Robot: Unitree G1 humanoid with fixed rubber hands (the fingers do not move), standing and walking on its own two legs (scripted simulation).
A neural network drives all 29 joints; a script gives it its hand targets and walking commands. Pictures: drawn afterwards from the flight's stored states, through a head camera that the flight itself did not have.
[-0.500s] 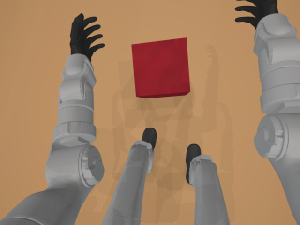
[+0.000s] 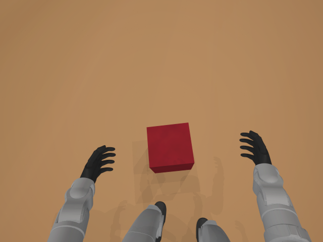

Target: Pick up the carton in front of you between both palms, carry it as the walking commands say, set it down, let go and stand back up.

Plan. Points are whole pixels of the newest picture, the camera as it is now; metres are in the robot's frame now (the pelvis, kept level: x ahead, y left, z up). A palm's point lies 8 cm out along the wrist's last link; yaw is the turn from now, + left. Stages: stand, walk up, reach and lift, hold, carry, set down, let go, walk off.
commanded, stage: let go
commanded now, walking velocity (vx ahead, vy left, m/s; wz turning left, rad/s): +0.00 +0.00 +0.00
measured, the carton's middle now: (170, 149) +0.44 +0.08 -0.62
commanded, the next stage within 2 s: stand in 0.84 s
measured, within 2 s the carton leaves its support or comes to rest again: neither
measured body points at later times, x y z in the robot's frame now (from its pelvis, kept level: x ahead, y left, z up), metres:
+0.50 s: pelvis +0.04 -0.03 +0.03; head +0.06 -0.03 +0.48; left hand +0.20 +0.20 -0.04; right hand +0.21 -0.26 -0.04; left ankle +0.03 +0.11 -0.71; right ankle -0.01 -0.14 -0.71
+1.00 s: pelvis +0.03 -0.01 +0.03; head +0.03 +0.01 +0.47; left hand +0.18 +0.27 -0.07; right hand +0.18 -0.28 -0.05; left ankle +0.03 +0.11 -0.71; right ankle -0.01 -0.14 -0.71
